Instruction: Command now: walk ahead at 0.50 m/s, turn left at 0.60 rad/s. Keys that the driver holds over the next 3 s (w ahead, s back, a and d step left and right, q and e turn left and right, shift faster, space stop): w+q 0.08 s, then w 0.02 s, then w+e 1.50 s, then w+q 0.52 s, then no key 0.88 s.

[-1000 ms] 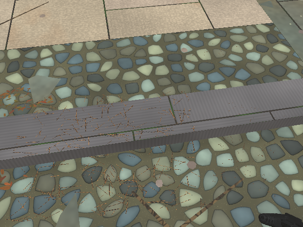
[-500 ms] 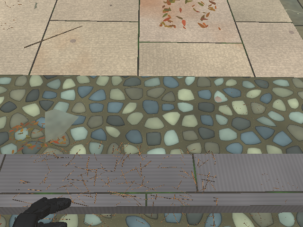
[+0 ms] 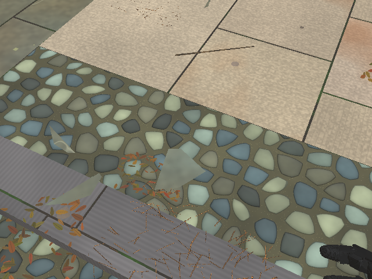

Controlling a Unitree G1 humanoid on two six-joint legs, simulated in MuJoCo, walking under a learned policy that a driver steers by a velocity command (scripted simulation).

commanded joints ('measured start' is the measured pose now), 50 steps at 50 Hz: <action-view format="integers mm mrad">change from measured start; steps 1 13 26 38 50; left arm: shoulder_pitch -69 -99 -182 -53 77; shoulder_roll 181 -29 -3 34 119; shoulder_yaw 37 -42 -46 -11 29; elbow -80 -129 -320 -213 -168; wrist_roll -13 -10 8 10 -6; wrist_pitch -4 12 4 -24 23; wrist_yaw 13 -16 -62 -29 17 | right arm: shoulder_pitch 347 307 336 152 -147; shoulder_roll -199 -87 -172 -60 -102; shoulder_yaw -97 -16 -1 12 -13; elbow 19 147 265 64 4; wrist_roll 0 -19 -30 -39 -3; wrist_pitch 7 -35 -12 -77 -120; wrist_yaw -18 -40 -84 -48 -28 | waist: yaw -256 -86 -4 -136 -17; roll -75 54 208 -22 -138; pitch -198 -6 -185 -40 -58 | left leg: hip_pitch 554 400 744 -128 38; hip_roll -99 188 236 41 -46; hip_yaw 21 -264 40 -73 -130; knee -130 -403 -210 586 -192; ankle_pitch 58 87 1501 -74 124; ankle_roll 97 199 63 -61 -106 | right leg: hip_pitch -231 -1123 -715 -402 -155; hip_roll -167 -89 105 -18 -95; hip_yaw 32 271 50 491 662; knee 519 1437 622 -121 8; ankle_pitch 1038 27 75 424 368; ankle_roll -85 8 -170 -298 -234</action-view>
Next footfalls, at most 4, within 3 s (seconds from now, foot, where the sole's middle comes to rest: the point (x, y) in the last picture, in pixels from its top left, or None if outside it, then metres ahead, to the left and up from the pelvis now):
0.02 left None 0.17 0.10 -0.76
0.54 right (236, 258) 0.50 -0.09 -0.68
1.06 left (203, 172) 0.82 0.03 -0.68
1.60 right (297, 152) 0.95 -0.34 -0.68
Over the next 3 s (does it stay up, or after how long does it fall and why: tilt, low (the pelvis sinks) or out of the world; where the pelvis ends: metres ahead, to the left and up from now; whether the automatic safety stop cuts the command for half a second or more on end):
stays up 1.31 -0.47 0.09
